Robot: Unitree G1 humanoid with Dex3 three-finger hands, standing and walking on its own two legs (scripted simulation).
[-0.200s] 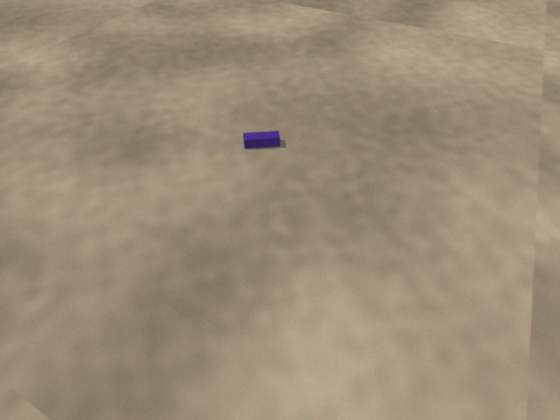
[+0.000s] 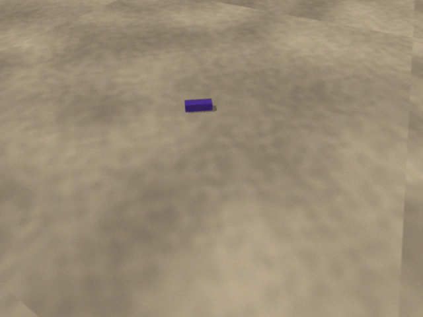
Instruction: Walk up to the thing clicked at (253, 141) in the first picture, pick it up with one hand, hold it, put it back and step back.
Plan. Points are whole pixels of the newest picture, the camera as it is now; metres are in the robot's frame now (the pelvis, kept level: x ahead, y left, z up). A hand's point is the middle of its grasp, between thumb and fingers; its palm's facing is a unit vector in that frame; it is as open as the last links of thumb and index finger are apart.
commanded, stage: stand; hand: left
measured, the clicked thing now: (198, 105) +1.68 +0.14 -0.75
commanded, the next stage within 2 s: walk up in 0.92 s
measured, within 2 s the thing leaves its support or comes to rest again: neither
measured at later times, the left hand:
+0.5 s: hand out of the picture +0.08 +0.25 -0.16, palm faces -0.03 -0.94 -0.34, open 7.3 cm
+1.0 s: hand out of the picture +0.09 +0.26 -0.15, palm faces +0.00 -0.95 -0.32, open 7.3 cm
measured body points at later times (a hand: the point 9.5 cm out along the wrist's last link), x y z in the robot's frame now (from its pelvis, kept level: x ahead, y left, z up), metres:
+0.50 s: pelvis +0.00 +0.00 +0.00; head +0.02 +0.00 +0.45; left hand +0.08 +0.30 -0.13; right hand +0.08 -0.30 -0.13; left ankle +0.00 +0.13 -0.75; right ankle +0.00 -0.11 -0.75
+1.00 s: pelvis +0.01 +0.00 +0.00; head +0.02 +0.00 +0.45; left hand +0.09 +0.30 -0.13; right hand +0.09 -0.31 -0.13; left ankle +0.00 +0.13 -0.74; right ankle -0.01 -0.11 -0.74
